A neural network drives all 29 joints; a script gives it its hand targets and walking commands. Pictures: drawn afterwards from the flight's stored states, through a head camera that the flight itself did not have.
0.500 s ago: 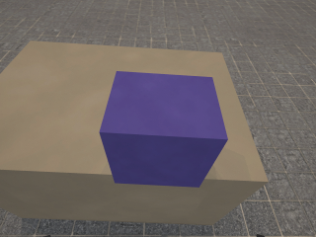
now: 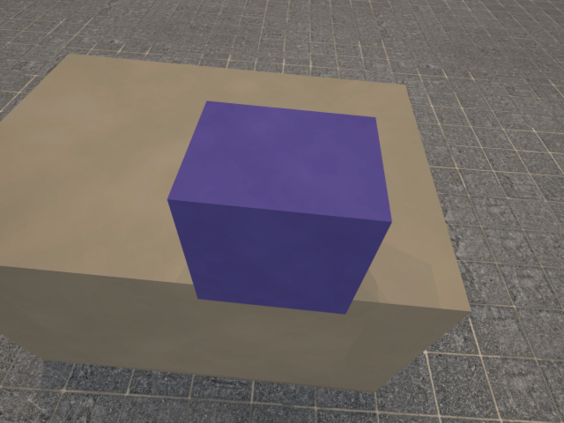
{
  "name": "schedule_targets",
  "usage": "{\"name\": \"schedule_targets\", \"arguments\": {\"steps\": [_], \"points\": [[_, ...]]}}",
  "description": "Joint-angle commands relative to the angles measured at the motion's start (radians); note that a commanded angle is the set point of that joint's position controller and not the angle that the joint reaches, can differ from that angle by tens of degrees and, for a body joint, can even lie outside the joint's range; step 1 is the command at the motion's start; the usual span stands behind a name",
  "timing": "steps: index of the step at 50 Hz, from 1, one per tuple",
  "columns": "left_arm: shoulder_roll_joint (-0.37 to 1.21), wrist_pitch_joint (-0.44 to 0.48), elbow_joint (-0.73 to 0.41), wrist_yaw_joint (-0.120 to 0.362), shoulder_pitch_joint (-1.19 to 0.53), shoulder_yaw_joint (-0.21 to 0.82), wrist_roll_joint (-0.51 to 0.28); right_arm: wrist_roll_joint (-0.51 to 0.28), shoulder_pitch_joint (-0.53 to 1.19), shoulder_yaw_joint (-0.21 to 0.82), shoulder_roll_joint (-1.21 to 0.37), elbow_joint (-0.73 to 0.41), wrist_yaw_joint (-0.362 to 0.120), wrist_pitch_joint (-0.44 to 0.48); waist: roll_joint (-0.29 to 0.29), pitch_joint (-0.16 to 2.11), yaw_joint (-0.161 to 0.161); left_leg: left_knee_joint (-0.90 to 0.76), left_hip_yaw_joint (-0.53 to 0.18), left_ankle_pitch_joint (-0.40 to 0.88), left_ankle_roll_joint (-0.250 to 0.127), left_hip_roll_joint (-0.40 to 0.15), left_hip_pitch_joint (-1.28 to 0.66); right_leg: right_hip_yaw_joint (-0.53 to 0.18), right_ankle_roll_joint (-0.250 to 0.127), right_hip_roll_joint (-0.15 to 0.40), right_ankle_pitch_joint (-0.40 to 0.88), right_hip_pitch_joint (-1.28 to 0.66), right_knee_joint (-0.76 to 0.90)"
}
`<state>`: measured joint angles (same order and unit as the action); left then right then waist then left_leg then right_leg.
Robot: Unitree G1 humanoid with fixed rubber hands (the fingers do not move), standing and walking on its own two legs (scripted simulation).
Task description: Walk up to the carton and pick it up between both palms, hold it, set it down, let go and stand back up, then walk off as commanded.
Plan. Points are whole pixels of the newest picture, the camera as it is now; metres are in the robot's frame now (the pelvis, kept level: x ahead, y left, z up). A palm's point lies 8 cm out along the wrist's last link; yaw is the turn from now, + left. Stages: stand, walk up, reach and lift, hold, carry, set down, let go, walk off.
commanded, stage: walk up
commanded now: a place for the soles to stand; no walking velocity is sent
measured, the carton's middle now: (280, 214) +0.43 +0.01 +0.03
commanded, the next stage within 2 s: stand in 0.38 s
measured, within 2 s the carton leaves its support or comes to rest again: neither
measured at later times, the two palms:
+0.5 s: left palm out of the picture +0.10 +0.29 -0.10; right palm out of the picture +0.10 -0.29 -0.10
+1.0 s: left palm (116, 394) +0.18 +0.24 -0.09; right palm out of the picture +0.14 -0.28 -0.06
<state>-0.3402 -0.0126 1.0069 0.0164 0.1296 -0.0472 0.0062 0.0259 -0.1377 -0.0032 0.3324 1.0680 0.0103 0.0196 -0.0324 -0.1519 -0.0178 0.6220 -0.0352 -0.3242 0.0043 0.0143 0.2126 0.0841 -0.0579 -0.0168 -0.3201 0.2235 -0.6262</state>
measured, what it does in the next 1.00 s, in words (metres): stands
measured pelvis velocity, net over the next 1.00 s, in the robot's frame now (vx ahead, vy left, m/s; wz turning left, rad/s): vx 0.01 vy -0.02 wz -0.03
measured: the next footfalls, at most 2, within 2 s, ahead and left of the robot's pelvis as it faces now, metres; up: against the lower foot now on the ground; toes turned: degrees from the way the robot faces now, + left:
none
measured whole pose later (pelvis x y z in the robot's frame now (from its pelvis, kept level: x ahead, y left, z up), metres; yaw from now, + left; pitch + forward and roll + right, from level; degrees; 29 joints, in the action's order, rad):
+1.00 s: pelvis +0.01 -0.02 +0.00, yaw -2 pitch -6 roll +0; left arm -0.27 -0.48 0.36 0.00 0.13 -0.13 0.09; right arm -0.07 -0.17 -0.02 0.24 0.73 -0.04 0.08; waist -0.13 -0.15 -0.02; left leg 0.60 0.02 -0.34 0.05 -0.06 0.17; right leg 0.08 -0.08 -0.06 -0.33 0.18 -0.60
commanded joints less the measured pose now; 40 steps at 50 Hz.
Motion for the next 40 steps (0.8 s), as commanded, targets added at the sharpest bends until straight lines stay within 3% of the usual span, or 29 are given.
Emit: {"name": "schedule_targets", "arguments": {"steps": [1, 2, 3, 4, 5, 9, 10, 12, 13, 19, 23, 24, 26, 29, 30, 31, 32, 33, 34, 35, 37, 40], "points": [[-0.251, 0.043, -0.053, -0.01, -0.073, -0.042, -0.001, -0.008, 0.087, -0.042, 0.247, -0.068, 0.013, 0.027, 0.092, 0.125, 0.017, -0.191, -0.117, 0.147, -0.04, -0.084, 0.03, -0.248, -0.015, 0.185, 0.074, -0.062, 0.292], [-0.248, 0.043, -0.042, -0.012, -0.071, -0.041, -0.001, -0.01, 0.079, -0.039, 0.242, -0.062, 0.013, 0.026, 0.092, 0.128, 0.02, -0.193, -0.099, 0.165, -0.04, -0.085, 0.0, -0.244, -0.009, 0.189, 0.113, -0.044, 0.307], [-0.252, 0.048, -0.031, -0.015, -0.072, -0.034, -0.003, -0.018, 0.078, -0.037, 0.236, -0.055, 0.011, 0.025, 0.04, 0.142, 0.019, -0.194, -0.105, 0.163, -0.045, -0.09, -0.009, -0.244, 0.006, 0.189, 0.122, -0.052, 0.335], [-0.246, 0.051, -0.018, -0.015, -0.076, -0.031, 0.002, -0.019, 0.073, -0.038, 0.243, -0.048, 0.009, 0.024, 0.054, 0.141, 0.024, -0.203, -0.088, 0.173, -0.046, -0.091, -0.024, -0.24, 0.015, 0.192, 0.135, -0.056, 0.35], [-0.242, 0.054, -0.013, -0.015, -0.098, -0.026, 0.002, -0.021, 0.067, -0.035, 0.234, -0.039, 0.009, 0.024, 0.017, 0.158, 0.03, -0.212, -0.102, 0.189, -0.047, -0.095, -0.031, -0.226, 0.018, 0.192, 0.148, -0.079, 0.357], [-0.215, 0.051, 0.009, -0.013, -0.116, -0.019, 0.002, -0.018, 0.068, -0.032, 0.237, -0.016, 0.011, 0.03, -0.002, 0.168, 0.021, -0.267, -0.115, 0.229, -0.048, -0.115, -0.021, -0.185, 0.017, 0.161, 0.131, -0.117, 0.357], [-0.209, 0.051, 0.015, -0.013, -0.113, -0.019, 0.003, -0.015, 0.075, -0.029, 0.236, -0.013, 0.01, 0.031, 0.024, 0.163, 0.022, -0.274, -0.117, 0.226, -0.045, -0.119, -0.007, -0.181, 0.013, 0.165, 0.127, -0.122, 0.358], [-0.223, 0.052, 0.024, -0.013, -0.112, -0.025, 0.001, -0.015, 0.08, -0.024, 0.237, -0.008, 0.01, 0.031, 0.009, 0.166, 0.016, -0.286, -0.112, 0.213, -0.044, -0.115, -0.007, -0.185, 0.017, 0.171, 0.101, -0.124, 0.372], [-0.22, 0.052, 0.025, -0.012, -0.104, -0.023, 0.003, -0.017, 0.082, -0.024, 0.237, -0.005, 0.009, 0.033, 0.033, 0.17, 0.014, -0.278, -0.106, 0.231, -0.041, -0.112, -0.009, -0.178, 0.024, 0.168, 0.111, -0.132, 0.378], [-0.216, 0.051, 0.031, -0.012, -0.121, -0.028, 0.003, -0.016, 0.089, -0.018, 0.241, -0.004, 0.011, 0.035, 0.015, 0.178, 0.017, -0.303, -0.102, 0.258, -0.038, -0.124, -0.017, -0.167, 0.028, 0.172, 0.177, -0.14, 0.382], [-0.21, 0.051, 0.039, -0.009, -0.121, -0.024, 0.001, -0.012, 0.089, -0.015, 0.238, -0.001, 0.012, 0.04, 0.02, 0.19, 0.011, -0.315, -0.12, 0.278, -0.032, -0.128, -0.01, -0.154, 0.023, 0.163, 0.199, -0.163, 0.365], [-0.218, 0.051, 0.037, -0.01, -0.117, -0.027, 0.001, -0.013, 0.088, -0.015, 0.231, -0.002, 0.013, 0.042, 0.049, 0.176, 0.014, -0.322, -0.11, 0.285, -0.03, -0.126, -0.003, -0.155, 0.02, 0.168, 0.201, -0.16, 0.363], [-0.217, 0.05, 0.034, -0.01, -0.121, -0.025, -0.003, -0.012, 0.09, -0.013, 0.237, -0.006, 0.014, 0.043, 0.019, 0.182, 0.011, -0.317, -0.116, 0.291, -0.034, -0.124, -0.009, -0.156, 0.02, 0.171, 0.233, -0.168, 0.363], [-0.222, 0.049, 0.04, -0.009, -0.105, -0.027, -0.003, -0.013, 0.076, -0.016, 0.24, 0.006, 0.013, 0.04, 0.039, 0.21, 0.009, -0.321, -0.109, 0.3, -0.035, -0.129, -0.036, -0.152, 0.018, 0.17, 0.241, -0.185, 0.359], [-0.223, -0.136, -0.311, -0.035, -0.446, -0.024, -0.043, 0.075, 0.427, -0.188, 0.108, -0.14, -0.03, 0.155, -0.03, 0.15, 0.082, -0.124, 0.093, -0.011, 0.003, -0.049, 0.069, -0.004, 0.009, 0.017, -0.035, 0.054, 0.174], [-0.186, -0.255, -0.424, -0.051, -0.357, -0.004, -0.032, 0.1, 0.365, -0.225, 0.149, -0.153, -0.062, 0.146, -0.068, 0.128, 0.08, -0.11, 0.097, -0.093, 0.007, -0.068, 0.084, -0.016, 0.018, 0.022, -0.095, 0.076, 0.138], [-0.175, -0.328, -0.442, -0.05, -0.326, 0.002, -0.017, 0.089, 0.303, -0.213, 0.156, -0.165, -0.074, 0.121, -0.073, 0.16, 0.067, -0.088, 0.097, -0.084, 0.0, -0.07, 0.126, -0.02, 0.017, 0.027, -0.057, 0.057, 0.113], [-0.165, -0.375, -0.457, -0.049, -0.306, -0.001, -0.002, 0.075, 0.27, -0.195, 0.158, -0.192, -0.078, 0.103, -0.104, 0.192, 0.06, -0.072, 0.086, -0.056, -0.009, -0.077, 0.118, -0.014, 0.025, 0.025, -0.003, 0.056, 0.094], [-0.175, -0.411, -0.5, -0.044, -0.292, -0.018, 0.023, 0.05, 0.222, -0.169, 0.148, -0.197, -0.079, 0.088, -0.071, 0.219, 0.049, -0.058, 0.091, -0.034, -0.009, -0.072, 0.112, -0.031, 0.034, 0.036, 0.032, 0.035, 0.087], [-0.174, -0.44, -0.543, -0.039, -0.262, -0.035, 0.037, 0.026, 0.182, -0.149, 0.151, -0.205, -0.082, 0.08, -0.064, 0.248, 0.04, -0.049, 0.086, 0.037, -0.01, -0.071, 0.084, -0.033, 0.039, 0.036, 0.143, 0.023, 0.067], [-0.182, -0.468, -0.636, -0.032, -0.152, -0.082, 0.081, -0.01, 0.102, -0.14, 0.185, -0.229, -0.078, 0.088, 0.029, 0.342, 0.02, -0.007, 0.081, 0.219, 0.01, -0.061, 0.006, -0.021, 0.036, 0.018, 0.344, -0.042, 0.036], [-0.14, -0.476, -0.727, -0.031, -0.018, -0.122, 0.103, -0.078, 0.045, -0.132, 0.207, -0.269, -0.071, 0.1, 0.105, 0.369, 0.006, 0.002, 0.07, 0.428, 0.029, -0.046, -0.1, -0.01, 0.034, -0.004, 0.539, -0.093, 0.048]]}}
